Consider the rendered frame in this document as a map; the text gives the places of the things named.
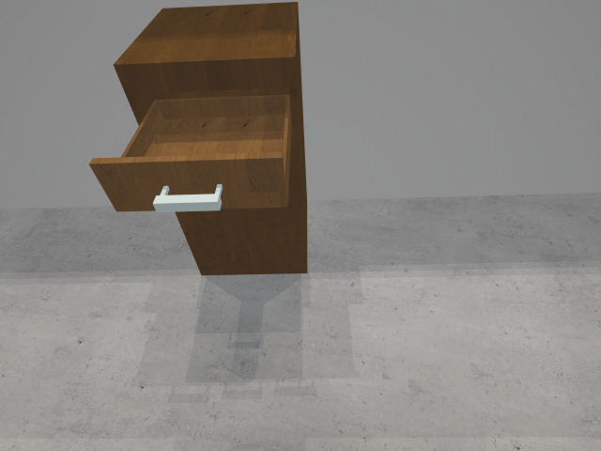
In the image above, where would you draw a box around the handle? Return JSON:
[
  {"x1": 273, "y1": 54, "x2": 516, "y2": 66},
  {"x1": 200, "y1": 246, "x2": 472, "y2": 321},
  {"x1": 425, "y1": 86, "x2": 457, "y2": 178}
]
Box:
[{"x1": 153, "y1": 184, "x2": 223, "y2": 212}]

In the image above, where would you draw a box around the cabinet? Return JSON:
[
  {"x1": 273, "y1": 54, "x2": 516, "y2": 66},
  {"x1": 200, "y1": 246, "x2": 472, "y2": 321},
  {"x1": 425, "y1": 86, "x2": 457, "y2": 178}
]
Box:
[{"x1": 114, "y1": 2, "x2": 307, "y2": 275}]

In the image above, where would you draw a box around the drawer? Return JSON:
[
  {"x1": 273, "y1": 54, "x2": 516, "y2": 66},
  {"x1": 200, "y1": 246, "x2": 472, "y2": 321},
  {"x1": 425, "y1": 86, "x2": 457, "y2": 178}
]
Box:
[{"x1": 89, "y1": 95, "x2": 292, "y2": 211}]

